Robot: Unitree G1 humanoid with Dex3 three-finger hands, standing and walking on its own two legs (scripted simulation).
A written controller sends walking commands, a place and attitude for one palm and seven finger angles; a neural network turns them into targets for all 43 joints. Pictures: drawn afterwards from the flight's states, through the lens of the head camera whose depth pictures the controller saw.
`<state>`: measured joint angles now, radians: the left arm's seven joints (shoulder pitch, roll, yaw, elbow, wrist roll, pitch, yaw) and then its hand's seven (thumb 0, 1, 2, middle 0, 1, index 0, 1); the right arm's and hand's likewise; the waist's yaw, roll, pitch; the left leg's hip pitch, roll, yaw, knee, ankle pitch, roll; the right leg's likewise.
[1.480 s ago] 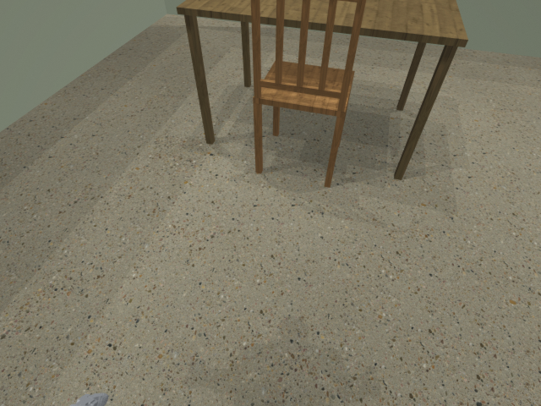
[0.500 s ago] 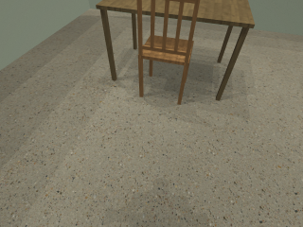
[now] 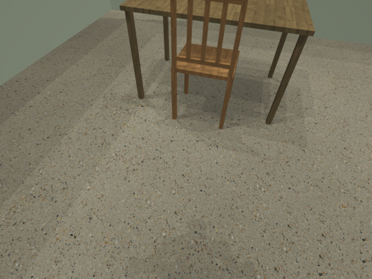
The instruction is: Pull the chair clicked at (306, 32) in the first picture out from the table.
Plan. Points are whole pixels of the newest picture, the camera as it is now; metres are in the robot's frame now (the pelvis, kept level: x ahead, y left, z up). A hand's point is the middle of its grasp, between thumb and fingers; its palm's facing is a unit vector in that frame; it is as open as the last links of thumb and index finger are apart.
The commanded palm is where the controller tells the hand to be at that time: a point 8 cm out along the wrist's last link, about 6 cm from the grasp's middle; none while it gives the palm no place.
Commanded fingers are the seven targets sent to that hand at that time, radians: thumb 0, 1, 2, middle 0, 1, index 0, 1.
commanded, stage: walk to a spot facing it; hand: left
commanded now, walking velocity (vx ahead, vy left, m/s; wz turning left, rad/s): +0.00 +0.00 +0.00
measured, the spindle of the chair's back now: (205, 33) +1.37 -0.02 -0.06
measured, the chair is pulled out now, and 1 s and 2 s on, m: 0.00 0.00 0.00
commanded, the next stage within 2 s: take the last steps up to it in 1.48 s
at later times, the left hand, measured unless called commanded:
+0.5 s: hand out of the picture +0.03 +0.19 -0.20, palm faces -0.05 -0.99 -0.13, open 7.4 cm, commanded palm none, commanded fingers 0.00 0.90 0.90 -0.20 -0.30 -0.20 -0.30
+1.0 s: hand (148, 205) +0.36 +0.14 -0.19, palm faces -0.11 -0.97 -0.19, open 7.3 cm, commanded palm none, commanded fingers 0.00 0.90 0.90 -0.20 -0.30 -0.20 -0.30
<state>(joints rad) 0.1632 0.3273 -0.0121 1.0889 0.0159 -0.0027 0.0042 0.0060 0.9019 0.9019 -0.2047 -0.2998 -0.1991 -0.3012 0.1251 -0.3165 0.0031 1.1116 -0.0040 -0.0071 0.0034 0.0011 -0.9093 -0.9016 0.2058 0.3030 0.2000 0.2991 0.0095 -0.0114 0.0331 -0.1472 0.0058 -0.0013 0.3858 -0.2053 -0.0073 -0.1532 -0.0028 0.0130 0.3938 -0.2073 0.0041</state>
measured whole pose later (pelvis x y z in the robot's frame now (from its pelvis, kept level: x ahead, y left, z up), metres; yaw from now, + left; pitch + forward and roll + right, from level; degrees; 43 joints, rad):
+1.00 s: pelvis +0.27 -0.03 -0.01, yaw -7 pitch -1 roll -2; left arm 0.21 0.18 0.05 1.05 0.03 -0.04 0.02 0.00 0.94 0.90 -0.20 -0.30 -0.20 -0.30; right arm 0.29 -0.15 -0.06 1.07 -0.02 -0.02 0.00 0.00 -0.92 -0.90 0.20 0.30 0.19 0.30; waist -0.04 0.01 0.03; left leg -0.53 0.16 0.07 1.06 -0.31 -0.01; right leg -0.27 0.01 -0.17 0.49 -0.21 -0.06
